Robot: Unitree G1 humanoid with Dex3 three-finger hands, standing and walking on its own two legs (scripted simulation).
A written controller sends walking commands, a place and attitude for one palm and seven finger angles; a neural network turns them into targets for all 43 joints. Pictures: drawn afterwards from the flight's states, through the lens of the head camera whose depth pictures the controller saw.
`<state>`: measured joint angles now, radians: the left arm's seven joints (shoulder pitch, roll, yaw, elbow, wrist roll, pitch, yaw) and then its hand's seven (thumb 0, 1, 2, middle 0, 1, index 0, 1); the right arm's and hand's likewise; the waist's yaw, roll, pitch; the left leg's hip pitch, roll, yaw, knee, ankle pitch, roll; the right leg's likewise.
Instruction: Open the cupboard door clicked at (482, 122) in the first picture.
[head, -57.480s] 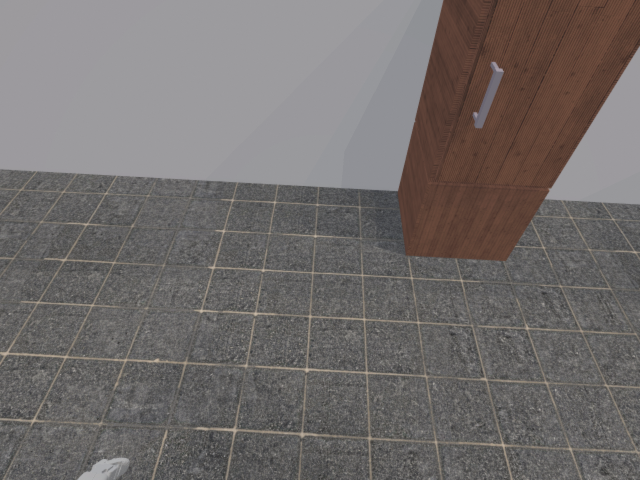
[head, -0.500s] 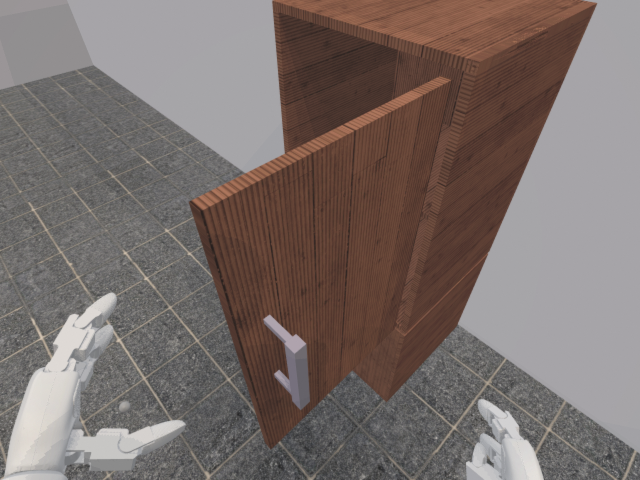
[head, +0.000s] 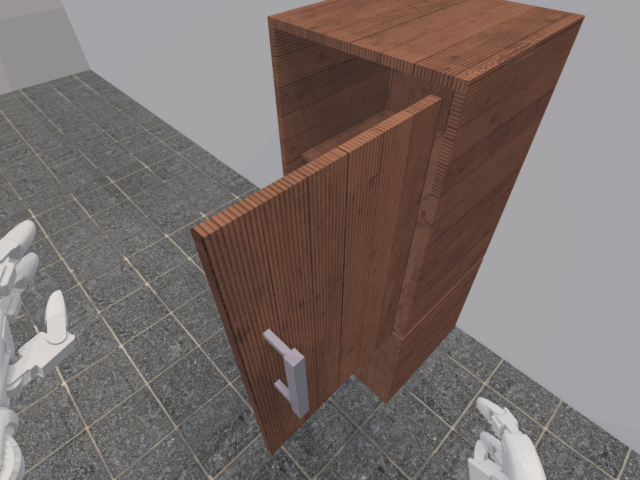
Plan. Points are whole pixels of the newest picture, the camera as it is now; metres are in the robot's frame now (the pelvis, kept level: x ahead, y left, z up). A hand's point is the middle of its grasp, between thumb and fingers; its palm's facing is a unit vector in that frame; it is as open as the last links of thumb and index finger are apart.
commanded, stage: draw the hand back to the body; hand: left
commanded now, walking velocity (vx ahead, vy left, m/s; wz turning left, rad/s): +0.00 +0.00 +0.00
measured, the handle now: (287, 375) +0.26 +0.09 -0.03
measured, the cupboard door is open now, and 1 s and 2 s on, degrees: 91 91 91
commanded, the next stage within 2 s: step back with the hand held close in 0.26 s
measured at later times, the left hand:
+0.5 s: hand (82, 331) +0.20 +0.26 +0.16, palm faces +0.45 -0.78 -0.43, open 7.4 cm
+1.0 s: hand (18, 407) +0.13 +0.28 +0.15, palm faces +0.39 -0.77 -0.51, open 7.4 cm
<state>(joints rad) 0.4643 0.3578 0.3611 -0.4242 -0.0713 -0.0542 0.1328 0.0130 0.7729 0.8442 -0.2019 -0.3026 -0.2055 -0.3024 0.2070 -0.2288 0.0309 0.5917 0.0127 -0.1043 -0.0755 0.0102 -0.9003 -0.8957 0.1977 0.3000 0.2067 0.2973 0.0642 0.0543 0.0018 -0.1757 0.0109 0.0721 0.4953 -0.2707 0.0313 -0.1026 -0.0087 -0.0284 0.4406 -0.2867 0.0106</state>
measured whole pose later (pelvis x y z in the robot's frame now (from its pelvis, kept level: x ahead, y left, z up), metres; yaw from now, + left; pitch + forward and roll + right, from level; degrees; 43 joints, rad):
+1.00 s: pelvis -0.08 +0.02 -0.01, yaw -1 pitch -1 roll -1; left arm 0.56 0.42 0.43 -0.50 -0.02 -0.18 0.15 0.02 0.89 0.90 -0.21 -0.30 -0.21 -0.30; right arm 0.20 -0.22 -0.01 0.52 0.02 -0.04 -0.09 0.01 -0.90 -0.90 0.20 0.30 0.21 0.30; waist 0.00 0.01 0.05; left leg -0.36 0.01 0.10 0.56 -0.18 0.07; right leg -0.31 0.00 0.02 0.55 -0.21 0.03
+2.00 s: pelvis -0.31 -0.01 -0.01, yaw -5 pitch -3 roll +0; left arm 0.48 0.42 0.42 -0.41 -0.04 -0.17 0.16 0.02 0.89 0.90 -0.21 -0.30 -0.21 -0.30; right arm 0.24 -0.21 -0.01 0.64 0.00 -0.12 -0.07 0.01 -0.90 -0.90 0.20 0.30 0.20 0.30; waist -0.05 -0.03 -0.02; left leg -0.36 -0.02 0.06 0.49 -0.11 0.05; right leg -0.26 0.02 -0.05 0.77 -0.52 -0.01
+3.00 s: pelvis -0.35 -0.03 -0.01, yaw +0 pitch -2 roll -1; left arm 0.29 0.19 0.05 0.88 0.01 0.04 0.02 -0.04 1.00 0.89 -0.21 -0.30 -0.21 -0.30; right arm 0.29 -0.16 0.00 0.94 -0.03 0.04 -0.01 0.00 -0.91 -0.90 0.19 0.30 0.20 0.30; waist 0.00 -0.04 0.07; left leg -0.28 0.04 0.02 0.59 -0.27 -0.01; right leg -0.25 0.02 -0.18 0.52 -0.25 -0.07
